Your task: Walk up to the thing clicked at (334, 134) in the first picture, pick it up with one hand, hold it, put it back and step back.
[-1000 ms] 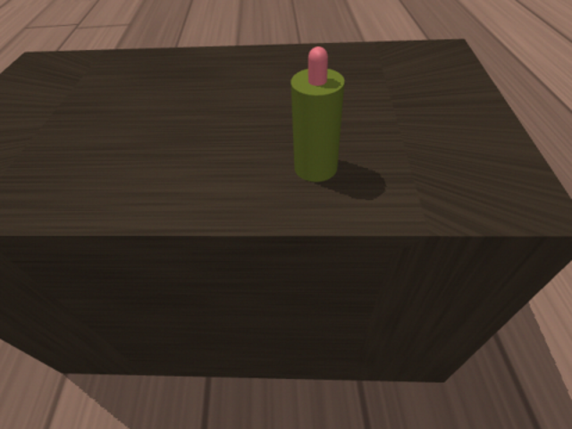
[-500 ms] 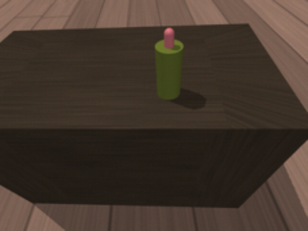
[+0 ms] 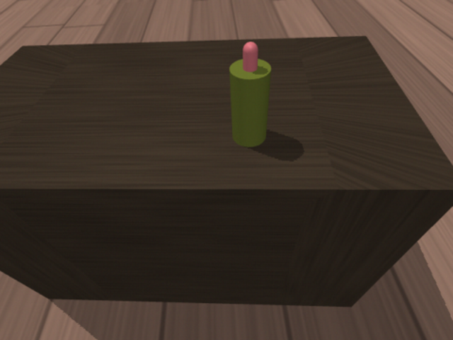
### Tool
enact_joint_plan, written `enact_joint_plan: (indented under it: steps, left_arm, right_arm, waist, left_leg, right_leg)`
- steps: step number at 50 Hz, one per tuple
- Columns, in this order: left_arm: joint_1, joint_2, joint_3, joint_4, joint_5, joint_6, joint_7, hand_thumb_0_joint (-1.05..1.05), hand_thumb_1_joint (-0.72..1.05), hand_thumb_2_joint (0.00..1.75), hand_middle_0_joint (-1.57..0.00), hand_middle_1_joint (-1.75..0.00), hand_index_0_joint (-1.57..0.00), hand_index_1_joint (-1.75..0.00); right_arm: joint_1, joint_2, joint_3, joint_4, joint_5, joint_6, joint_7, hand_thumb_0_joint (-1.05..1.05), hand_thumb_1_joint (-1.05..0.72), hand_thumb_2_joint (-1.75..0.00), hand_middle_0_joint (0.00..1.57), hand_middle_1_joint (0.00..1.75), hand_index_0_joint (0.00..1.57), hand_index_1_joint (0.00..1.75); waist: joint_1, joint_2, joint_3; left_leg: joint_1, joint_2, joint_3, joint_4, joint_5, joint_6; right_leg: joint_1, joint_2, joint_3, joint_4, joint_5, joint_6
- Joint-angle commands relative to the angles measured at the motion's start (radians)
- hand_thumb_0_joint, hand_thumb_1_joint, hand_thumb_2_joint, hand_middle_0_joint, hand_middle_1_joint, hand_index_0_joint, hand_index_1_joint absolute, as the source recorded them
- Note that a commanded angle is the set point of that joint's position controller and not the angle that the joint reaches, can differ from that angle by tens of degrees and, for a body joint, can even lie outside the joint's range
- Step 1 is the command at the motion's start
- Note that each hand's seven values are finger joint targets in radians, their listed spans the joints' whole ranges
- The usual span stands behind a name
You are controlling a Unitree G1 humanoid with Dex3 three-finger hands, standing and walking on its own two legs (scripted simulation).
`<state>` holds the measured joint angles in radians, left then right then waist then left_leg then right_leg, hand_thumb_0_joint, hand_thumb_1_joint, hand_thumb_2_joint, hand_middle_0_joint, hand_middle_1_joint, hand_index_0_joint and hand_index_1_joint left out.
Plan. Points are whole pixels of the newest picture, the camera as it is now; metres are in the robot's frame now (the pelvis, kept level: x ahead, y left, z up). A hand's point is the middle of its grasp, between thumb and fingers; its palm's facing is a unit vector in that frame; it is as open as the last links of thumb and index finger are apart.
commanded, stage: stand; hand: left
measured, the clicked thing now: (249, 95) +0.57 -0.01 +0.13
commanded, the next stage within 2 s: walk up in 0.12 s
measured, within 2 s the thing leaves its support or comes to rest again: neither
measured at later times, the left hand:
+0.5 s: hand out of the picture +0.10 +0.17 -0.18, palm faces -0.13 -0.92 -0.37, open 7.3 cm
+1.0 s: hand out of the picture +0.13 +0.04 -0.17, palm faces -0.05 -0.95 -0.32, open 7.3 cm
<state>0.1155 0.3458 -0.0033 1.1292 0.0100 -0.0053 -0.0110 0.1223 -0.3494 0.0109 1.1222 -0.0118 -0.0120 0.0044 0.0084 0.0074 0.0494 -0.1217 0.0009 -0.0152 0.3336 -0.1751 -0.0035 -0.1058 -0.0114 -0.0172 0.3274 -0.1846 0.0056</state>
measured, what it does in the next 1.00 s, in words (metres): steps to the right: right foot, then left foot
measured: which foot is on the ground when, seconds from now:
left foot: down 0.00-0.50, up 0.52-0.76, down 0.78-1.00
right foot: down 0.00-0.14, up 0.16-0.44, down 0.46-0.80, up 0.82-1.00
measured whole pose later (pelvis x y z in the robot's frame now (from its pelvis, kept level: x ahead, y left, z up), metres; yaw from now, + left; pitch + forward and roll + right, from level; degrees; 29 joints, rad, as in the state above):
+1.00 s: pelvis +0.04 -0.21 -0.02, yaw -3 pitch -2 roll +0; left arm 0.21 0.38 0.03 0.91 -0.01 0.02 -0.03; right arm 0.21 -0.34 0.00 0.90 -0.02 -0.04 0.00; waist 0.02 -0.02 0.09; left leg -0.28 0.01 0.05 0.61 -0.29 0.03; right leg -0.25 -0.02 0.04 0.64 -0.40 -0.03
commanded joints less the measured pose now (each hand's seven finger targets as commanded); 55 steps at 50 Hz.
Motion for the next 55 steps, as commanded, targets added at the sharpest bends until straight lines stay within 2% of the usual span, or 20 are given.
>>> enact_joint_plan:
  steps: [1, 5, 6, 9, 12, 18, 23, 24, 25, 26, 27, 30, 34, 37, 39, 40, 42, 43, 50, 55]
  left_arm:
    - [-0.035, 0.210, 0.041, -0.060, -0.001, -0.027, 0.017, 0.00, 0.90, 0.90, -0.20, -0.30, -0.20, -0.30]
    - [-0.039, 0.214, 0.041, -0.064, 0.001, -0.028, 0.018, 0.00, 0.90, 0.90, -0.20, -0.30, -0.20, -0.30]
    - [-0.066, 0.322, 0.135, -0.173, 0.067, 0.024, -0.021, 0.00, 0.90, 0.90, -0.20, -0.30, -0.20, -0.30]
    - [-0.005, 0.270, 0.144, -0.235, 0.077, 0.088, -0.046, 0.00, 0.90, 0.90, -0.20, -0.30, -0.20, -0.30]
    - [0.039, 0.250, 0.153, -0.287, 0.057, 0.099, -0.066, 0.00, 0.90, 0.90, -0.20, -0.30, -0.20, -0.30]
    - [-0.003, 0.253, 0.162, -0.391, 0.055, 0.098, -0.095, 0.00, 0.90, 0.90, -0.20, -0.30, -0.20, -0.30]
    - [0.256, 0.275, 0.191, -0.318, 0.059, 0.082, -0.091, 0.00, 0.90, 0.90, -0.20, -0.30, -0.20, -0.30]
    - [0.338, 0.328, 0.212, -0.308, 0.071, 0.074, -0.083, 0.00, 0.90, 0.90, -0.20, -0.30, -0.20, -0.30]
    - [0.339, 0.427, 0.232, -0.342, 0.087, 0.068, -0.076, 0.00, 0.90, 0.90, -0.20, -0.30, -0.20, -0.30]
    - [0.195, 0.459, 0.217, -0.402, 0.076, 0.069, -0.071, 0.00, 0.90, 0.90, -0.20, -0.30, -0.20, -0.30]
    - [0.113, 0.462, 0.217, -0.445, 0.065, 0.072, -0.067, 0.00, 0.90, 0.90, -0.20, -0.30, -0.20, -0.30]
    - [0.087, 0.335, 0.184, -0.464, 0.072, 0.069, -0.050, 0.00, 0.90, 0.90, -0.20, -0.30, -0.20, -0.30]
    - [0.153, 0.290, 0.155, -0.449, 0.045, 0.039, -0.030, 0.00, 0.90, 0.90, -0.20, -0.30, -0.20, -0.30]
    - [0.092, 0.274, 0.126, -0.433, 0.003, 0.022, -0.014, 0.00, 0.90, 0.90, -0.20, -0.30, -0.20, -0.30]
    - [0.064, 0.199, 0.084, -0.426, -0.023, 0.020, -0.007, 0.00, 0.90, 0.90, -0.20, -0.30, -0.20, -0.30]
    - [0.092, 0.155, 0.073, -0.408, -0.035, 0.024, -0.007, 0.00, 0.90, 0.90, -0.20, -0.30, -0.20, -0.30]
    - [0.183, 0.256, 0.100, -0.338, -0.028, 0.038, 0.006, 0.00, 0.90, 0.90, -0.20, -0.30, -0.20, -0.30]
    - [0.155, 0.267, 0.100, -0.324, -0.017, 0.031, 0.004, 0.00, 0.90, 0.90, -0.20, -0.30, -0.20, -0.30]
    - [0.163, 0.228, 0.090, -0.231, -0.013, -0.033, 0.022, 0.00, 0.90, 0.90, -0.20, -0.30, -0.20, -0.30]
    - [0.061, 0.345, 0.104, -0.250, 0.002, -0.051, 0.047, 0.00, 0.90, 0.90, -0.20, -0.30, -0.20, -0.30]
  right_arm:
    - [-0.029, -0.207, -0.041, -0.057, 0.003, -0.023, -0.014, 0.00, -0.90, -0.90, 0.20, 0.30, 0.20, 0.30]
    - [-0.034, -0.205, -0.042, -0.058, 0.003, -0.022, -0.014, 0.00, -0.90, -0.90, 0.20, 0.30, 0.20, 0.30]
    - [0.164, -0.355, -0.120, -0.053, -0.005, -0.039, -0.061, 0.00, -0.90, -0.90, 0.20, 0.30, 0.20, 0.30]
    - [0.212, -0.422, -0.178, -0.094, -0.008, -0.053, -0.105, 0.00, -0.90, -0.90, 0.20, 0.30, 0.20, 0.30]
    - [0.107, -0.367, -0.177, -0.177, -0.026, -0.065, -0.112, 0.00, -0.90, -0.90, 0.20, 0.30, 0.20, 0.30]
    - [0.189, -0.398, -0.194, -0.248, -0.032, -0.069, -0.103, 0.00, -0.90, -0.90, 0.20, 0.30, 0.20, 0.30]
    - [0.077, -0.378, -0.178, -0.297, -0.031, -0.044, -0.095, 0.00, -0.90, -0.90, 0.20, 0.30, 0.20, 0.30]
    - [0.114, -0.310, -0.153, -0.296, -0.032, -0.034, -0.098, 0.00, -0.90, -0.90, 0.20, 0.30, 0.20, 0.30]
    - [0.162, -0.235, -0.125, -0.309, -0.019, -0.026, -0.105, 0.00, -0.90, -0.90, 0.20, 0.30, 0.20, 0.30]
    - [0.153, -0.283, -0.143, -0.315, -0.003, -0.023, -0.121, 0.00, -0.90, -0.90, 0.20, 0.30, 0.20, 0.30]
    - [0.185, -0.322, -0.156, -0.297, -0.002, -0.029, -0.127, 0.00, -0.90, -0.90, 0.20, 0.30, 0.20, 0.30]
    - [0.279, -0.323, -0.138, -0.219, 0.026, -0.042, -0.108, 0.00, -0.90, -0.90, 0.20, 0.30, 0.20, 0.30]
    - [0.263, -0.256, -0.108, -0.242, -0.004, -0.060, -0.076, 0.00, -0.90, -0.90, 0.20, 0.30, 0.20, 0.30]
    - [0.260, -0.223, -0.101, -0.256, -0.014, -0.065, -0.055, 0.00, -0.90, -0.90, 0.20, 0.30, 0.20, 0.30]
    - [0.282, -0.244, -0.109, -0.256, -0.026, -0.071, -0.054, 0.00, -0.90, -0.90, 0.20, 0.30, 0.20, 0.30]
    - [0.195, -0.311, -0.116, -0.282, -0.037, -0.074, -0.054, 0.00, -0.90, -0.90, 0.20, 0.30, 0.20, 0.30]
    - [0.074, -0.346, -0.115, -0.319, -0.019, -0.071, -0.044, 0.00, -0.90, -0.90, 0.20, 0.30, 0.20, 0.30]
    - [0.058, -0.313, -0.109, -0.317, -0.019, -0.068, -0.039, 0.00, -0.90, -0.90, 0.20, 0.30, 0.20, 0.30]
    - [0.035, -0.241, -0.088, -0.289, 0.012, -0.024, -0.019, 0.00, -0.90, -0.90, 0.20, 0.30, 0.20, 0.30]
    - [0.030, -0.223, -0.107, -0.287, -0.005, 0.019, -0.002, 0.00, -0.90, -0.90, 0.20, 0.30, 0.20, 0.30]
  waist:
    - [-0.006, -0.012, -0.055]
    - [-0.007, -0.019, -0.066]
    - [-0.069, -0.139, -0.007]
    - [-0.048, -0.019, -0.015]
    - [0.006, 0.037, -0.053]
    - [-0.032, 0.181, -0.012]
    - [0.109, 0.079, -0.083]
    - [0.158, -0.116, -0.097]
    - [0.159, -0.403, -0.034]
    - [0.109, -0.386, -0.014]
    - [0.064, -0.317, 0.024]
    - [0.027, -0.196, -0.005]
    - [0.042, -0.172, -0.083]
    - [-0.017, -0.067, -0.067]
    - [-0.061, 0.084, -0.078]
    - [-0.017, 0.224, -0.032]
    - [0.022, 0.158, -0.003]
    - [0.027, 0.110, 0.045]
    - [0.037, 0.093, -0.092]
    - [-0.014, -0.128, -0.024]
  left_leg:
    - [-0.005, 0.122, -0.101, -0.060, 0.088, 0.031]
    - [0.004, 0.119, -0.099, -0.054, 0.099, 0.030]
    - [0.050, 0.195, -0.210, -0.036, 0.060, 0.108]
    - [0.083, 0.463, -0.426, -0.080, 0.045, 0.257]
    - [0.012, 0.381, -0.258, -0.016, 0.119, 0.232]
    - [-0.013, 0.325, -0.150, 0.092, 0.179, 0.227]
    - [-0.277, 0.174, 0.042, 0.399, 0.031, 0.121]
    - [-0.409, 0.099, 0.089, 0.623, -0.186, 0.084]
    - [-0.594, -0.034, 0.060, 0.812, -0.573, 0.040]
    - [-0.570, -0.053, -0.011, 0.932, -0.559, 0.029]
    - [-0.512, -0.001, -0.034, 0.938, -0.498, 0.034]
    - [-0.478, 0.043, -0.022, 0.776, -0.339, 0.029]
    - [-0.343, 0.043, 0.025, 0.514, -0.355, 0.034]
    - [-0.092, 0.023, -0.001, 0.282, -0.149, 0.056]
    - [0.066, 0.092, -0.131, 0.014, 0.039, 0.056]
    - [0.036, 0.271, -0.427, -0.073, 0.056, 0.096]
    - [-0.167, 0.391, -0.514, -0.047, -0.205, 0.285]
    - [-0.224, 0.360, -0.458, -0.053, -0.202, 0.289]
    - [-0.110, 0.133, -0.060, 0.210, 0.240, 0.089]
    - [-0.185, 0.016, -0.025, 0.416, -0.264, 0.027]
  right_leg:
    - [0.005, -0.121, 0.096, -0.058, 0.082, -0.029]
    - [-0.001, -0.122, 0.099, -0.061, 0.084, -0.030]
    - [-0.192, -0.030, 0.046, 0.159, 0.016, -0.033]
    - [-0.416, -0.028, 0.177, 0.635, -0.332, -0.014]
    - [-0.408, -0.046, 0.270, 0.763, -0.284, -0.027]
    - [-0.411, -0.061, 0.165, 0.535, -0.262, 0.000]
    - [-0.004, 0.017, -0.038, 0.201, -0.077, -0.025]
    - [0.110, 0.000, 0.028, 0.170, -0.073, -0.037]
    - [0.057, -0.187, 0.383, 0.038, -0.105, -0.091]
    - [-0.083, -0.283, 0.631, -0.121, -0.226, -0.209]
    - [-0.172, -0.317, 0.664, -0.142, -0.333, -0.265]
    - [-0.089, -0.163, 0.297, 0.073, -0.098, -0.217]
    - [-0.063, -0.226, 0.337, 0.101, 0.019, -0.287]
    - [-0.233, -0.250, 0.297, 0.192, 0.158, -0.245]
    - [-0.328, -0.166, 0.188, 0.339, 0.066, -0.123]
    - [-0.399, -0.008, 0.101, 0.436, -0.192, -0.044]
    - [-0.251, -0.023, 0.126, 0.547, -0.430, -0.034]
    - [-0.234, -0.027, 0.121, 0.559, -0.419, -0.041]
    - [-0.014, -0.020, 0.059, 0.112, 0.073, -0.031]
    - [-0.140, -0.317, 0.386, 0.077, 0.214, -0.225]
